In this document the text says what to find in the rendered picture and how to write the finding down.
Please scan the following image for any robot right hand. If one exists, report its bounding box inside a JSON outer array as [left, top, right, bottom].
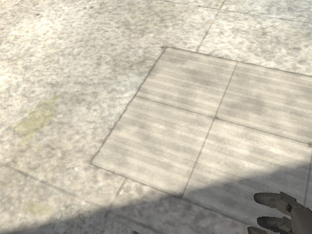
[[248, 191, 312, 234]]

